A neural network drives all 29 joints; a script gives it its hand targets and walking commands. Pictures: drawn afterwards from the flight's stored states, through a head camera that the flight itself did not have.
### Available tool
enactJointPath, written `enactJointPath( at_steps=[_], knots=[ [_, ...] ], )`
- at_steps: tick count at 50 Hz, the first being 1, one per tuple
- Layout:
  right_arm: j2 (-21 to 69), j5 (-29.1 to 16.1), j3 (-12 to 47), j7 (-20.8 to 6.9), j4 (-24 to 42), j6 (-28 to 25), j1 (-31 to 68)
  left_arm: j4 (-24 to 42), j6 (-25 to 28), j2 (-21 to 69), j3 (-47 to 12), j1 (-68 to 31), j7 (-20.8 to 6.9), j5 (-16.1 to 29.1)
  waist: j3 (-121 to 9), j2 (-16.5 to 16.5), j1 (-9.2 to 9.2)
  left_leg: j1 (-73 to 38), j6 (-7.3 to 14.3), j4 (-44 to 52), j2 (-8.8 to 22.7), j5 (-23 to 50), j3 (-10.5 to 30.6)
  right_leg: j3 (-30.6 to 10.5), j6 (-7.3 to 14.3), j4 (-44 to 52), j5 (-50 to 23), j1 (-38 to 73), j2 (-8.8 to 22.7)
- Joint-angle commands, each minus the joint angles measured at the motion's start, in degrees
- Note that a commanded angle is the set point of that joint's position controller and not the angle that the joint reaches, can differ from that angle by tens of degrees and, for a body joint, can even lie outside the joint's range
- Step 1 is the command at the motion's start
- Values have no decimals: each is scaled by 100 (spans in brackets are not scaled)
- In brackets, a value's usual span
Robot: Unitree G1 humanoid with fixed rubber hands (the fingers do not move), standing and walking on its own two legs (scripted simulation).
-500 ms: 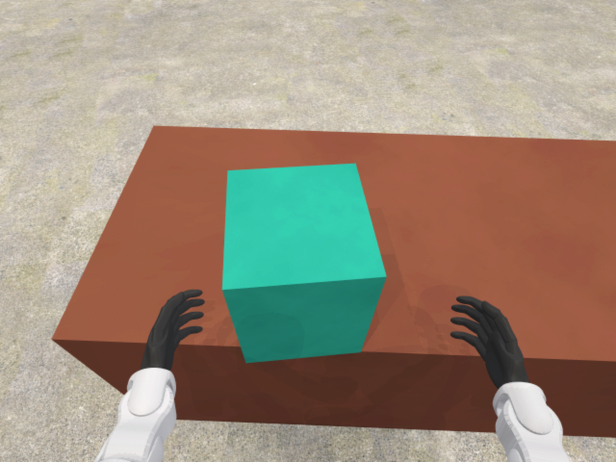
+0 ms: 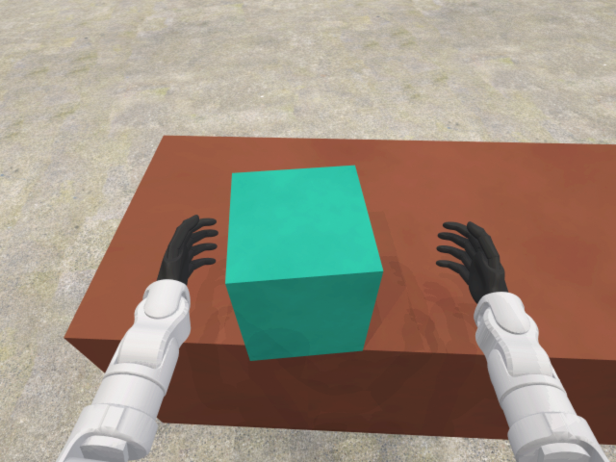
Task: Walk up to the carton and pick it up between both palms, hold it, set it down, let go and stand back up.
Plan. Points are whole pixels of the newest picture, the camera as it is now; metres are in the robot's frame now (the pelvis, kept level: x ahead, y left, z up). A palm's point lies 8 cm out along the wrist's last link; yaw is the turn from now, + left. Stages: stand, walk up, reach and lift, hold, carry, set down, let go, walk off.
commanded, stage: reach and lift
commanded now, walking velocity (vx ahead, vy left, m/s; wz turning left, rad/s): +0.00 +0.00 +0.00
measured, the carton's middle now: (300, 266) +0.42 +0.03 -0.05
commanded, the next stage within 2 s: none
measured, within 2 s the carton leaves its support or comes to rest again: neither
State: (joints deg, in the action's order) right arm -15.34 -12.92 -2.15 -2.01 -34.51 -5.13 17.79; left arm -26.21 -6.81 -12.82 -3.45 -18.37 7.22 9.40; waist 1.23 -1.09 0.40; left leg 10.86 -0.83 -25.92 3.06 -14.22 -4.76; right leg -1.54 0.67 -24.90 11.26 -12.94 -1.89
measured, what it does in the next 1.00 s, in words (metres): stands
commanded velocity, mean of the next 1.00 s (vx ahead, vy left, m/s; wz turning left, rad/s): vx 0.00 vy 0.00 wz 0.00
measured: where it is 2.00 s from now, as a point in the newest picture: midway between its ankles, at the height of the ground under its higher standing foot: outside the picture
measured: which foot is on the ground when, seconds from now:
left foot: down 0.00-1.00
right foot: down 0.00-1.00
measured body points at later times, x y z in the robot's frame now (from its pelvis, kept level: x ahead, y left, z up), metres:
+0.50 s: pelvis +0.01 +0.00 +0.00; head +0.03 -0.01 +0.45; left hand +0.42 +0.18 +0.11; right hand +0.42 -0.21 +0.10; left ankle +0.00 +0.12 -0.74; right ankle +0.02 -0.11 -0.74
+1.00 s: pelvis +0.01 +0.00 +0.00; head +0.05 -0.01 +0.45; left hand +0.44 +0.19 +0.08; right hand +0.45 -0.22 +0.08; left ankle +0.00 +0.12 -0.74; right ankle +0.02 -0.11 -0.74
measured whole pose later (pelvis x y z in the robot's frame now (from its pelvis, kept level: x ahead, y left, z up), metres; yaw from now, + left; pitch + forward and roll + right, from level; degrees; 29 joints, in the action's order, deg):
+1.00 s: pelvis +0.01 +0.00 +0.00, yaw +0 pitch +9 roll +0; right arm -18.0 -13.9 -2.2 -0.1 -69.0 -5.8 49.4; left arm -63.9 3.1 -12.8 0.3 -48.1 4.9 10.1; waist -5.3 -1.0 1.4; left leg 21.6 -0.8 -25.7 3.1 -13.2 -4.8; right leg -1.5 0.7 -24.7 10.3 -23.7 -1.9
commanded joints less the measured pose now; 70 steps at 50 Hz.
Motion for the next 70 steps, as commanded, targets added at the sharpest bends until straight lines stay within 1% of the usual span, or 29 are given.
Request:
enactJointPath(
  at_steps=[1,6,11,15,16,17,22,24,25,27,30,31,32,33,35,36,40,43,46,47,49,50,51,53,58,61,67,69,70],
  knots=[
    [-1281,-189,-270,0,486,149,2295,229,-128,-52,643,-2002,6,87,-1926,303,231,9,-16,764,-231,738,319,-91,-11,492,-1015,504,4],
    [-1429,-188,-369,115,29,315,3116,100,-315,-321,670,-2930,-79,53,-2241,212,20,-275,-26,650,-251,1164,342,35,-97,548,-1361,291,10],
    [-1375,-289,-219,196,123,344,3506,-125,-392,-393,859,-3135,-156,71,-2608,405,127,-195,-42,458,-309,1750,280,57,-129,409,-2225,636,-60],
    [-1385,-384,-307,209,-265,401,4028,-320,-487,-428,825,-3538,-144,-21,-2620,214,63,-129,-31,437,-310,1696,320,61,-67,431,-2126,427,3],
    [-1493,-395,-169,214,-188,423,3891,-310,-525,-461,934,-3341,-136,-49,-2691,322,239,-204,-61,435,-314,1784,277,82,-76,377,-2194,516,-81],
    [-1570,-335,-361,256,-257,431,4265,-370,-516,-496,770,-3811,-115,66,-2855,207,26,-176,-78,437,-297,1721,315,87,-97,403,-2084,282,-30],
    [-1573,-531,-178,266,-501,539,4730,-346,-699,-575,870,-4230,-58,-9,-3265,76,138,-368,-165,255,-257,2365,314,151,-81,340,-2658,257,-86],
    [-1559,-503,-103,283,-902,633,4757,-792,-727,-616,1035,-4228,-98,-70,-3044,317,222,-123,-112,240,-259,2274,299,101,-114,293,-2644,333,-74],
    [-1742,-423,-296,282,-781,600,4865,-349,-686,-593,866,-4452,-69,35,-3364,305,48,-417,-153,224,-225,2479,353,154,-132,298,-2956,288,-89],
    [-1596,-452,-250,316,-1140,556,4977,-801,-646,-513,832,-4584,-82,23,-3345,81,65,-234,-174,142,-259,2330,303,163,-118,253,-2970,108,-54],
    [-1572,-451,-221,288,-1445,606,5393,-1192,-536,-621,755,-4965,-35,98,-3413,253,61,1,-135,139,-216,2010,378,201,-122,231,-2616,92,-30],
    [-1531,-623,-15,279,-1200,629,5626,-1253,-495,-649,732,-5130,-43,144,-3482,280,234,0,-131,146,-257,2138,322,141,-114,204,-2673,280,-49],
    [-1483,-594,-113,251,-1779,703,5630,-1671,-471,-617,596,-5188,-54,144,-3260,245,71,164,-113,168,-241,1750,370,164,-92,274,-2281,-64,-14],
    [-1512,-641,-5,233,-1557,649,5654,-1522,-429,-663,661,-5216,-24,158,-3631,182,205,-10,-120,127,-241,1807,326,161,-53,268,-2368,49,-23],
    [-1643,-505,-167,279,-1831,583,5698,-1605,-388,-594,661,-5209,0,131,-3869,231,67,-136,-192,32,-202,2279,384,228,-85,169,-2810,72,-80],
    [-1445,-612,101,281,-1690,547,5878,-2004,-255,-745,831,-5128,-17,137,-3758,398,359,211,-139,-23,-259,2187,307,95,-123,133,-2818,272,-7],
    [-1182,-399,107,269,-2521,322,5503,-3029,163,-535,762,-4941,-164,-33,-3711,503,221,393,-148,-73,-238,2139,259,204,-173,14,-2968,196,-32],
    [-1273,-419,95,231,-2417,-28,5450,-2463,615,-418,626,-5079,-169,13,-4035,147,97,91,-254,-164,-248,2755,239,322,-164,-94,-3362,101,-77],
    [-893,-475,467,165,-2967,-325,5267,-3697,1158,-381,700,-4752,-277,9,-3624,508,335,725,-175,-353,-286,2546,250,192,-165,-211,-3074,-12,-28],
    [-814,-458,511,151,-3169,-446,5178,-4153,1367,-212,523,-4736,-354,28,-3489,437,207,869,-135,-319,-262,2185,232,230,-184,-179,-2794,-133,23],
    [-970,-587,617,139,-2414,-743,5284,-3400,1738,-455,605,-4918,-306,153,-4330,490,354,981,-155,-391,-298,2516,184,199,-208,-384,-3427,324,-21],
    [-749,-386,499,172,-3171,-773,5262,-4425,1966,-324,573,-4889,-365,95,-3686,619,175,1386,-129,-371,-277,2015,207,212,-268,-364,-2894,-38,27],
    [-943,-514,559,146,-3155,-863,5186,-4014,2059,-408,523,-5085,-347,220,-3971,399,133,1269,-158,-386,-262,2129,230,217,-225,-384,-2986,-64,46],
    [-875,-495,432,74,-3671,-1021,5173,-4495,2363,-198,278,-5187,-297,296,-3935,152,71,1336,-151,-452,-192,1721,272,382,-150,-379,-1932,-773,-4],
    [-870,-690,538,18,-3110,-1378,5622,-4285,2939,-311,52,-5709,-126,700,-5265,-62,232,1387,-293,-1018,-187,1979,237,430,-24,-710,-1619,-1716,-15],
    [-798,-575,449,-29,-3317,-1570,5284,-4452,3165,14,-296,-5613,-197,838,-5719,-191,-55,1344,-355,-1246,-194,2290,304,542,-34,-938,-1965,-1841,-7],
    [-872,-578,686,96,-3209,-1885,5537,-5182,3391,-321,206,-5439,-320,580,-5911,332,178,2495,-264,-1308,-242,1886,248,319,-199,-1226,-2460,-1228,16],
    [-722,-584,728,95,-3028,-1870,5602,-5132,3450,-268,27,-5526,-287,812,-6114,479,173,2728,-173,-1372,-273,1567,208,276,-213,-1331,-2242,-1284,36],
    [-636,-512,592,99,-3073,-1873,5535,-4946,3496,-214,53,-5660,-302,723,-6072,419,-49,2794,-142,-1393,-298,1594,224,309,-204,-1324,-2426,-1333,91]
  ],
)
